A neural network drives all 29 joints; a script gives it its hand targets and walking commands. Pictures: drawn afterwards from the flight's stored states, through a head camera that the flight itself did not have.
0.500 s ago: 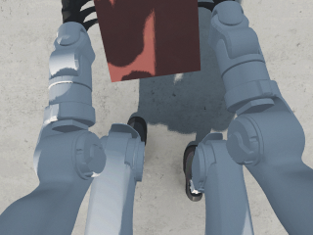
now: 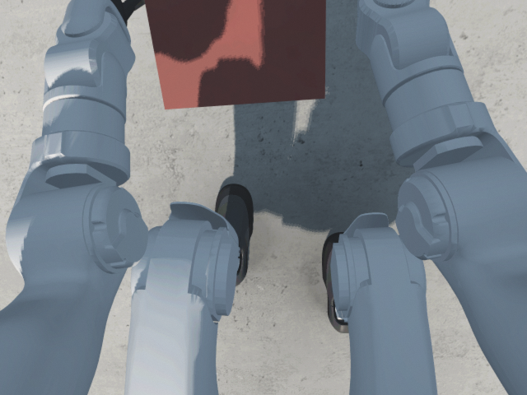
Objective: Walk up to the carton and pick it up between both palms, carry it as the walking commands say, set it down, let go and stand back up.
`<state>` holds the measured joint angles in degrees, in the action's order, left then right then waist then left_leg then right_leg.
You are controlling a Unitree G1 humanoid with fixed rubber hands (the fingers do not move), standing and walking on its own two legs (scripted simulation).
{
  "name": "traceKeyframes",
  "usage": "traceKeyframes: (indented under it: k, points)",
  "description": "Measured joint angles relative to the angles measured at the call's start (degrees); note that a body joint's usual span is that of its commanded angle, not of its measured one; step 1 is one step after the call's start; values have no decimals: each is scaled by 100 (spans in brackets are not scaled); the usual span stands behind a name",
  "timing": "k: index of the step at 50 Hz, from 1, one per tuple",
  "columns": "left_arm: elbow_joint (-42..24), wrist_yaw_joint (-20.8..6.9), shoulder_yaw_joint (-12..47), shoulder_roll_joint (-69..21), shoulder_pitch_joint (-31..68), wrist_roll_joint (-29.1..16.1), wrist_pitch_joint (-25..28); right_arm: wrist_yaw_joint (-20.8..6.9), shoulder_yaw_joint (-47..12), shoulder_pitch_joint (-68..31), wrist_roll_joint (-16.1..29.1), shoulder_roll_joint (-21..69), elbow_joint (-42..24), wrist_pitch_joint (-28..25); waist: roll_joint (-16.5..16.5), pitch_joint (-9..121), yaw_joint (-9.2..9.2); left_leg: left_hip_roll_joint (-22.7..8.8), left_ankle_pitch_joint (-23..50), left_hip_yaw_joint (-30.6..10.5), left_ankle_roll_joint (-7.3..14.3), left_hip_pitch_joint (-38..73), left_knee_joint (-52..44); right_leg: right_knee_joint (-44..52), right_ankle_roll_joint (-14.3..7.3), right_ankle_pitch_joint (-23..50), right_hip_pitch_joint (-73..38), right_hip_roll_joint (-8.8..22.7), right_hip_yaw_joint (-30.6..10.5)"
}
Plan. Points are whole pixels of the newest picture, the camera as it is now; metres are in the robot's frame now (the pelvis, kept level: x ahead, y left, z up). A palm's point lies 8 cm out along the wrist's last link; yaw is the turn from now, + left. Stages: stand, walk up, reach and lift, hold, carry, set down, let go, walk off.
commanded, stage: set down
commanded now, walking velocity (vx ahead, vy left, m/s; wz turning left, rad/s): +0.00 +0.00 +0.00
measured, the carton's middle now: out of the picture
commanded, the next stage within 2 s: none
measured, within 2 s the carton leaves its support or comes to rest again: rests again in 1.60 s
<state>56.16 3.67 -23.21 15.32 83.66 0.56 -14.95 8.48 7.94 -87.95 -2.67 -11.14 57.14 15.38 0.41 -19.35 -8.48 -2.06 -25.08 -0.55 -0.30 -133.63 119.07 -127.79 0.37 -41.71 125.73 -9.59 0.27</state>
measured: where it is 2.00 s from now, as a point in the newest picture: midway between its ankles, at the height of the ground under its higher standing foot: (287, 274)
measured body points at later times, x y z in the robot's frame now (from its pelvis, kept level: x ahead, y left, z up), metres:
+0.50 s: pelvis +0.00 +0.00 +0.00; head +0.38 +0.02 +0.22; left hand +0.53 +0.26 -0.18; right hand +0.58 -0.02 -0.18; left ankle +0.14 +0.13 -0.34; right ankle +0.07 -0.10 -0.34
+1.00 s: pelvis +0.00 +0.00 -0.01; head +0.39 +0.02 +0.21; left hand +0.54 +0.27 -0.19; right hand +0.59 -0.02 -0.20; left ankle +0.14 +0.13 -0.34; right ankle +0.07 -0.10 -0.34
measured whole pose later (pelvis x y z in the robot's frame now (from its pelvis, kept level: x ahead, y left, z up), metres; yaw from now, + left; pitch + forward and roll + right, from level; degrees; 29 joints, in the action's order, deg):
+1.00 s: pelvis +0.00 +0.00 -0.01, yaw +0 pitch +36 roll +1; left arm 60.7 -0.8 -26.6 18.5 86.7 1.2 -10.8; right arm 3.8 11.0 -91.4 -5.0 -10.9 58.4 11.3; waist -0.1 -25.8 -8.0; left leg -2.5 -27.1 0.1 -0.3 -131.3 121.9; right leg -130.9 0.2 -43.8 123.4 -10.0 -0.3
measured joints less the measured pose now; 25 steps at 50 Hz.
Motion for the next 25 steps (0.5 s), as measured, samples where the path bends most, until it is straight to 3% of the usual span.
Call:
traceKeyframes:
  k: [25]
  points:
    - [291,-234,-168,251,270,59,182,-325,129,-386,-93,-28,216,-191,11,-522,30,-48,-15,48,31,198,109,-121,28,-1,-175,-49,-47]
